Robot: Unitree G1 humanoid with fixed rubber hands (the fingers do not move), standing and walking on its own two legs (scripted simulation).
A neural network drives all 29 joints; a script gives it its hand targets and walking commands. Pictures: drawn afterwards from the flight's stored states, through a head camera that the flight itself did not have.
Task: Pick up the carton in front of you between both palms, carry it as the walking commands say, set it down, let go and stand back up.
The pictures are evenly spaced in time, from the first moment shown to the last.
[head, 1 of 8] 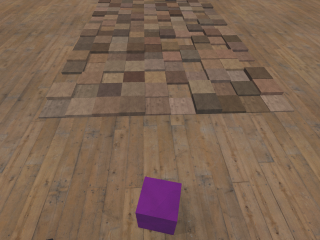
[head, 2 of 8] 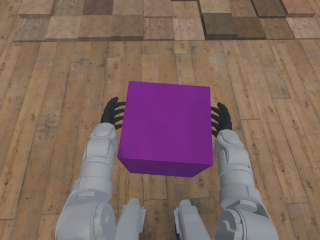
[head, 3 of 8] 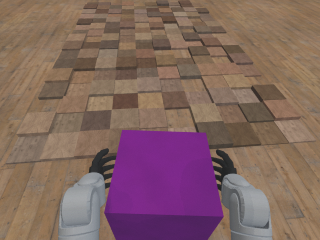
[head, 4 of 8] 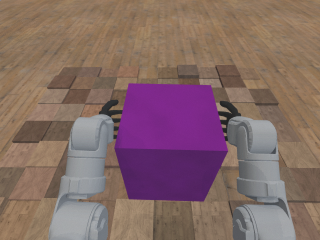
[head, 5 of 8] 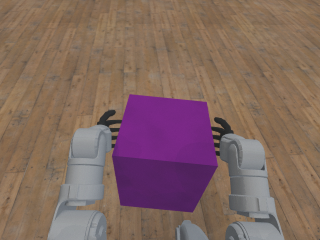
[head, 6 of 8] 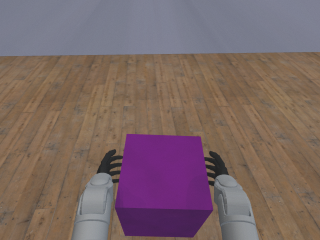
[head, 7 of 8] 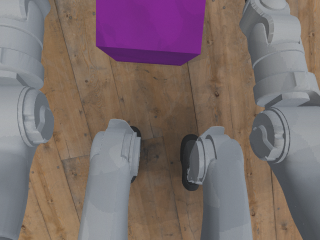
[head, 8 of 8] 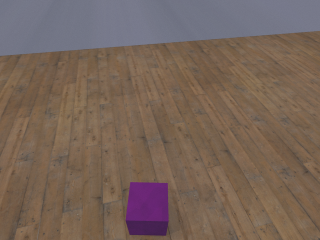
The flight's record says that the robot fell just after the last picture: no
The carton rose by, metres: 0.81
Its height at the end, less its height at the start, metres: +0.00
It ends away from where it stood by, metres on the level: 6.61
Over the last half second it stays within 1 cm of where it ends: yes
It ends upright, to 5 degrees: yes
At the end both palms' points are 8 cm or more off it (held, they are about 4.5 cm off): yes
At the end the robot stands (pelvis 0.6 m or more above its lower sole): yes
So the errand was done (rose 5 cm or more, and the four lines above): yes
